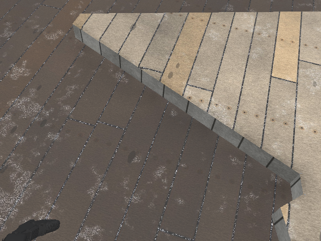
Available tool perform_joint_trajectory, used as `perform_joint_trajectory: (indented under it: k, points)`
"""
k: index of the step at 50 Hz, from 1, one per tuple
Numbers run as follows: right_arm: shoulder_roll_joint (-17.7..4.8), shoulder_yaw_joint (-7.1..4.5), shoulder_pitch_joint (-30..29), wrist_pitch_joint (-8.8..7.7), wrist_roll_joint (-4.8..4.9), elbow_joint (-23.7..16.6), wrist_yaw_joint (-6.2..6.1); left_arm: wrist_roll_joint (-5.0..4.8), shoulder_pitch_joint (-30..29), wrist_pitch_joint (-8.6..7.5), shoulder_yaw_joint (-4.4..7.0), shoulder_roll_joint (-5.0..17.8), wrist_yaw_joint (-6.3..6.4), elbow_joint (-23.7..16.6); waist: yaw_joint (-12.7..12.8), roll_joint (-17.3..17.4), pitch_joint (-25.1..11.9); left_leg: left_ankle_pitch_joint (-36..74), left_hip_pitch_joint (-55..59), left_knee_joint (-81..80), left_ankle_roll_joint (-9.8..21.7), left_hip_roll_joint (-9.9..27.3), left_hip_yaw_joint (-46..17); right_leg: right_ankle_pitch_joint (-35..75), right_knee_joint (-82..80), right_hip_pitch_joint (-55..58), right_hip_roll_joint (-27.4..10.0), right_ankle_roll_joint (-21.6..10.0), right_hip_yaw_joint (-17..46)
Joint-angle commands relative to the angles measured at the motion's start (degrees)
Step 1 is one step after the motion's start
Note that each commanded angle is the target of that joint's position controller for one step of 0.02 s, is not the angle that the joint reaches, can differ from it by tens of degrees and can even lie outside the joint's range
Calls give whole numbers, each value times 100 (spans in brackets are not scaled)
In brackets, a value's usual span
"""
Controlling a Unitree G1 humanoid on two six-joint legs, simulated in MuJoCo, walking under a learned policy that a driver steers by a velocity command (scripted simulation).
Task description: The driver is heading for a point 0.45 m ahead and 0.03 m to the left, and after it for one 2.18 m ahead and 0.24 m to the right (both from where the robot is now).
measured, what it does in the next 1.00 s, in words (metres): walks ahead, turning left: right foot, then left foot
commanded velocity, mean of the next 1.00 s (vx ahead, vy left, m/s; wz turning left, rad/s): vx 0.34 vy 0.00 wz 0.42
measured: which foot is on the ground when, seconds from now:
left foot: down 0.00-0.24, up 0.26-0.64, down 0.66-1.00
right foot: up 0.00-0.22, down 0.24-0.64, up 0.66-1.00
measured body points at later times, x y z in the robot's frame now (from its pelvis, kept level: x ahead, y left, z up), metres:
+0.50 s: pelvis +0.03 -0.05 +0.01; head +0.08 -0.06 +0.45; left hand +0.02 +0.26 -0.09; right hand +0.31 -0.24 -0.08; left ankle -0.04 +0.08 -0.67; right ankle +0.09 -0.16 -0.74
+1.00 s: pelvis +0.20 +0.05 -0.02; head +0.23 +0.07 +0.43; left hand +0.31 +0.35 -0.11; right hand +0.28 -0.22 -0.13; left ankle -0.06 +0.06 -0.74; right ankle +0.47 +0.01 -0.68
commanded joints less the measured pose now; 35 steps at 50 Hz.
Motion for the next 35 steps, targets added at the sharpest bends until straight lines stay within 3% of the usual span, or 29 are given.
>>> perform_joint_trajectory:
  k: [1, 3, 8, 11, 12, 13, 14, 15, 16, 17, 19, 21, 23, 25, 27, 29, 31, 32, 33, 34, 35]
  points:
    - [-989, -308, -233, -31, 29, -614, -166, -40, 52, -78, 87, 339, -7, -207, 198, 531, -1423, 1391, 1540, -712, 877, 1170, -1896, 325, -908, -173, 191, 136, 235]
    - [-1033, -337, -282, 28, 44, -676, -201, -69, 56, -61, 62, 303, -40, -166, 165, 662, -1423, 837, 1389, -721, 837, 1108, -2078, 451, -1386, 79, 284, 174, 298]
    - [-1018, -345, -432, 122, 42, -799, -144, -97, 215, -95, 144, 519, -119, -99, 97, 1106, -1150, -97, 978, -776, 681, 923, -2681, 486, -2315, 714, 384, 69, 362]
    - [-931, -311, -685, 162, 117, -877, -119, -100, 744, -157, 248, 673, -155, 48, 344, 1128, -1103, -336, 615, -449, 410, 604, -2777, 1165, -3730, 1737, 213, -113, 256]
    - [-687, -236, -505, 176, 122, -876, -102, -50, 927, -132, 339, 958, -127, 81, 287, 593, -1244, -1415, 95, 192, 160, 237, -2413, 1259, -4151, 2481, -589, -384, 789]
    - [-393, -152, -197, 173, 139, -966, -76, 84, 755, -44, 403, 1412, -73, 44, -104, -1157, -1117, -2704, -1029, 1505, -161, -701, -1076, 1508, -4497, 2858, -1837, -1151, 2280]
    - [-888, -281, -174, 73, 48, -976, -29, 251, 549, -85, 367, 1206, -61, -92, -98, -1445, -887, -2532, -1443, 2845, -402, -271, -815, 1542, -4701, 2387, -2417, -1657, 2932]
    - [-1201, -368, -171, 60, 37, -816, -1, 212, 216, -97, 268, 852, -3, -269, -138, -996, -782, -2114, -1290, 3418, -479, -18, -693, 1472, -4572, 2139, -2156, -1587, 2339]
    - [-1150, -365, -114, 91, 19, -675, 1, 113, 26, -66, 211, 666, 51, -317, -155, -680, -659, -1777, -1172, 3710, -551, 31, -583, 1355, -4473, 1966, -1726, -1374, 1722]
    - [-975, -311, -68, 122, -26, -608, -9, 23, 41, -37, 169, 601, 98, -336, -95, -522, -618, -1551, -1247, 4100, -627, 36, -493, 1413, -4419, 2039, -1521, -1299, 1417]
    - [-678, -171, -177, 123, 32, -662, 21, 2, 319, 17, 129, 664, 134, -268, 61, -400, -486, -1446, -1313, 4198, -712, 84, -237, 1999, -4425, 2105, -1367, -1406, 966]
    - [-514, -68, -502, 84, 64, -783, 3, 30, 714, 62, 148, 777, 103, -175, 314, -571, -567, -1495, -1405, 3644, -778, 136, -116, 2403, -4353, 2603, -1351, -1508, 781]
    - [-446, -5, -633, 67, 30, -821, -9, 22, 892, 88, 174, 900, 60, -128, 417, -766, -742, -1665, -1183, 2998, -827, 227, -79, 2763, -4232, 2932, -1441, -1569, 683]
    - [-339, 88, -563, 44, 64, -772, 36, -99, 1186, 81, 232, 1090, -3, -64, 546, -1007, -977, -1773, -664, 2229, -727, 310, 246, 451, -4648, 2802, -1477, -1520, 729]
    - [-395, 104, -377, -18, 108, -637, 98, -165, 1108, 26, 225, 1175, -66, -87, 464, -1281, -801, -1954, 167, 1457, -528, 270, 528, -765, -4990, 2114, -1514, -1412, 775]
    - [-437, 95, -232, -127, 98, -460, 126, -216, 1136, -49, 200, 1172, -117, -32, 341, -1081, -542, -1590, 839, 500, -273, 200, 700, -892, -4973, 1690, -1531, -1334, 693]
    - [-282, 116, 320, -224, 103, -76, 129, -262, 1133, -92, 131, 1020, -163, 11, 13, -647, -339, -835, 1878, -737, 29, 100, 943, -965, -4519, 1070, -1373, -1171, 406]
    - [-295, 96, 817, -259, 118, 133, 111, -206, 1008, -160, 25, 705, -188, -43, -238, -341, -428, -887, 2804, -832, 141, 277, 644, -785, -3826, 350, -1168, -952, 138]
    - [-555, 33, 1577, -303, 74, 281, 68, -94, 633, -273, -165, 132, -269, -248, -595, 747, -655, -1681, 3830, -1262, 403, 1360, -983, -579, -1754, -883, -628, -523, -498]
    - [-1277, -149, 1549, -362, 53, 150, 109, -176, 377, -485, -157, 172, -332, -667, -519, 1410, -369, -2643, 4033, -1537, 1266, 2508, -3022, -637, -705, -2655, -247, -400, -686]
    - [-1087, -140, 1504, -484, 34, 187, 113, -306, 22, -606, -100, 480, -323, -785, -602, 903, -118, -3511, 3680, -1934, 1588, 2749, -3515, -384, 75, -3224, -638, -429, -150]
